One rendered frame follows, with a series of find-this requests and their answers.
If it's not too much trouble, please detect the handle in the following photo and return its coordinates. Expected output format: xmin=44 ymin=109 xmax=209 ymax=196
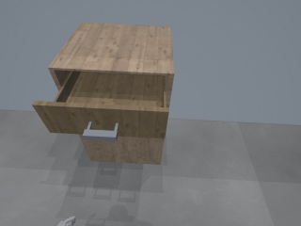
xmin=83 ymin=121 xmax=119 ymax=142

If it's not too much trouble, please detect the robot left hand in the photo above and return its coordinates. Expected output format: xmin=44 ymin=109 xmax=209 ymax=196
xmin=57 ymin=216 xmax=76 ymax=226

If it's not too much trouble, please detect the cabinet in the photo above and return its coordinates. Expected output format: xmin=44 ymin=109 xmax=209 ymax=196
xmin=48 ymin=22 xmax=175 ymax=165

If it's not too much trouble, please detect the drawer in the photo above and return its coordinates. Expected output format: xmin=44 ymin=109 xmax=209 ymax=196
xmin=32 ymin=71 xmax=169 ymax=139

